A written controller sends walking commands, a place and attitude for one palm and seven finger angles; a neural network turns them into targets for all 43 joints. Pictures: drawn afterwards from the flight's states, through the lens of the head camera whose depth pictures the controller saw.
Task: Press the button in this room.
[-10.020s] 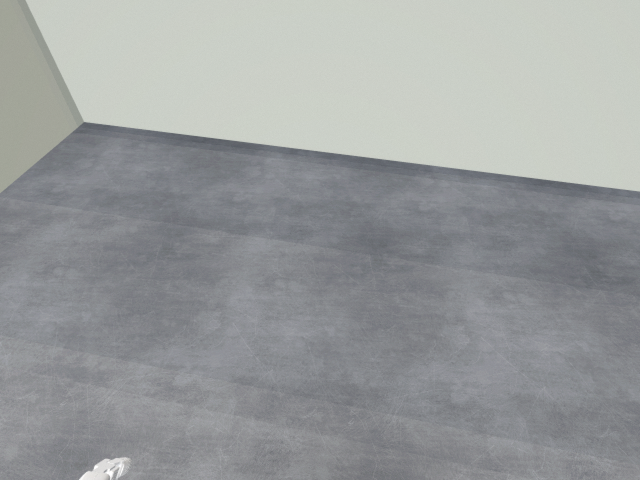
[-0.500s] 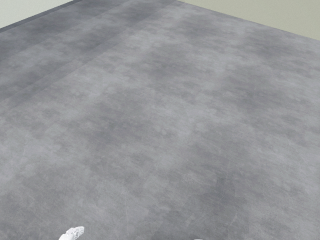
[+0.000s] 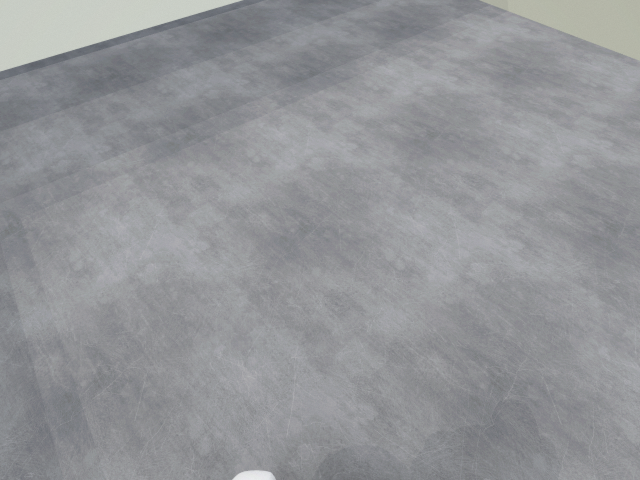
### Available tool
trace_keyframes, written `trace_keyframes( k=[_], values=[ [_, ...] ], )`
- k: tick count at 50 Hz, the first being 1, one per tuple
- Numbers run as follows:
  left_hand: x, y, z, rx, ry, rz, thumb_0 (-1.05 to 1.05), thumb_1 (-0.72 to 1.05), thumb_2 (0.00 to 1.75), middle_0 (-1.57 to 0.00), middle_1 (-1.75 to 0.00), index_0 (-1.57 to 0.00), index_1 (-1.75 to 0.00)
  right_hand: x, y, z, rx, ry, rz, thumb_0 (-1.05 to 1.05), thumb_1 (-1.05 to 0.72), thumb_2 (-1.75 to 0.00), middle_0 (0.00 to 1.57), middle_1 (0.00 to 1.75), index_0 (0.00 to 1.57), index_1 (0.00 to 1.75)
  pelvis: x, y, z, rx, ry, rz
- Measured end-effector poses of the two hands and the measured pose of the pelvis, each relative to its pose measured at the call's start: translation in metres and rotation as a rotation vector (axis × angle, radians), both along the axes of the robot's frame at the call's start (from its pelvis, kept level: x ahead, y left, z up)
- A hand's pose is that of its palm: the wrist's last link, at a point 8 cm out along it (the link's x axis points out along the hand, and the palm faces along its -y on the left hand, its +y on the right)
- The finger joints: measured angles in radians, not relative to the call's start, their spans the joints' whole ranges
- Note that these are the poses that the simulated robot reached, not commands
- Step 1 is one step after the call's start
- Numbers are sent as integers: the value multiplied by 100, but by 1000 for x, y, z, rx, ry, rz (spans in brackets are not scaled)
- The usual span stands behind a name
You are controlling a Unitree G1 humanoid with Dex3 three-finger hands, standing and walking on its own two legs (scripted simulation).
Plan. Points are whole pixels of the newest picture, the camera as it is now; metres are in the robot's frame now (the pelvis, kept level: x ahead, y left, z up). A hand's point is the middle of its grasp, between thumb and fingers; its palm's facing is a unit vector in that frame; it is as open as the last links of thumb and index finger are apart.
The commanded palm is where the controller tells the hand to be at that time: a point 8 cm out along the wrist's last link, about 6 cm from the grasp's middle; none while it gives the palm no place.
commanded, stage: turn or walk to find it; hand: left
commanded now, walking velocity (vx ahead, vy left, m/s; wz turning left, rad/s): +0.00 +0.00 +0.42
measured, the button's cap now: out of the picture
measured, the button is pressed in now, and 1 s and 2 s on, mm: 0 0 0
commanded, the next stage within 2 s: none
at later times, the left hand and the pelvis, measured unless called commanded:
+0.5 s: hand out of the picture +0.04 +0.24 -0.16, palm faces +0.20 -0.94 -0.26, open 7.3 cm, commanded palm none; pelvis -0.02 +0.02 +0.00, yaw +11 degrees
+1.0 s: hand out of the picture -0.08 +0.18 -0.16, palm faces +0.44 -0.86 -0.26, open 7.3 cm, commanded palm none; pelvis -0.04 -0.01 +0.00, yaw +25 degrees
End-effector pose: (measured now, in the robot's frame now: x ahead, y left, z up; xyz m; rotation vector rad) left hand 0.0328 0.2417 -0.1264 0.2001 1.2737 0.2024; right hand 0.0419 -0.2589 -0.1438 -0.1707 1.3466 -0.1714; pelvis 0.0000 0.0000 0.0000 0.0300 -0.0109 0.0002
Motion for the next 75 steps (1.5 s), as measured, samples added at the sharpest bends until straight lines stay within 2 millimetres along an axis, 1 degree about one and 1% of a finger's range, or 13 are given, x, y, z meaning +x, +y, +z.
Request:
trace_keyframes(
  k=[5,8,16,23,28,31,39,45,49,55,59,67,75],
  values=[
    [-42,33,-25,-23,65,86,0,91,90,-20,-30,-21,-30,48,28,6,-39,-120,103,1,-91,-90,20,30,20,30,-6,23,-13,-32,6,49],
    [-58,49,-31,-26,107,121,0,91,90,-20,-30,-21,-30,63,48,16,-45,-176,146,1,-91,-90,20,30,20,30,-10,32,-12,-25,-5,60],
    [-45,64,-13,-27,21,157,1,91,90,-20,-29,-20,-30,66,74,28,-26,-179,203,0,-91,-89,21,30,20,30,-14,41,3,-48,-7,121],
    [-17,54,0,4,-67,151,0,91,90,-20,-29,-20,-30,45,64,14,11,-122,200,0,-91,-89,21,30,21,30,-18,28,2,-33,1,172],
    [0,31,8,37,-138,144,0,91,90,-20,-29,-20,-30,25,37,-7,37,-53,193,0,-91,-89,21,30,21,30,-20,5,-5,-12,11,213],
    [-4,14,13,58,-163,147,0,91,90,-20,-29,-20,-30,20,20,-18,48,-17,193,1,-91,-89,21,30,20,30,-22,-8,-8,-9,3,242],
    [-52,-17,21,49,-113,257,0,91,90,-20,-30,-21,-30,27,-4,-12,42,31,266,1,-91,-90,20,30,20,30,-24,-24,2,16,-10,335],
    [-96,-26,11,25,-57,355,0,91,90,-21,-30,-21,-30,44,1,-6,15,45,349,1,-91,-90,20,30,20,30,-27,-24,3,11,-5,394],
    [-133,-24,1,2,-7,421,0,91,90,-21,-30,-21,-30,67,23,-1,0,8,424,1,-91,-90,20,30,20,30,-34,-17,0,1,-4,432],
    [-193,-8,-28,-38,60,531,0,91,90,-20,-30,-21,-30,104,77,5,-13,-132,548,1,-91,-90,20,30,20,30,-50,5,-15,-24,-9,494],
    [-212,2,-28,-43,95,570,0,91,90,-20,-29,-20,-30,110,105,20,-2,-197,598,0,-91,-90,20,30,20,30,-56,12,-9,-28,-24,507],
    [-201,16,-7,-6,-10,590,0,91,90,-20,-29,-20,-30,100,120,25,36,-189,639,0,-91,-89,21,30,20,30,-64,11,3,-36,-23,561],
    [-168,3,6,52,-94,581,0,91,90,-20,-29,-20,-30,81,82,2,61,-94,629,0,-91,-89,21,30,21,30,-60,-17,-2,-17,-8,622]
  ],
)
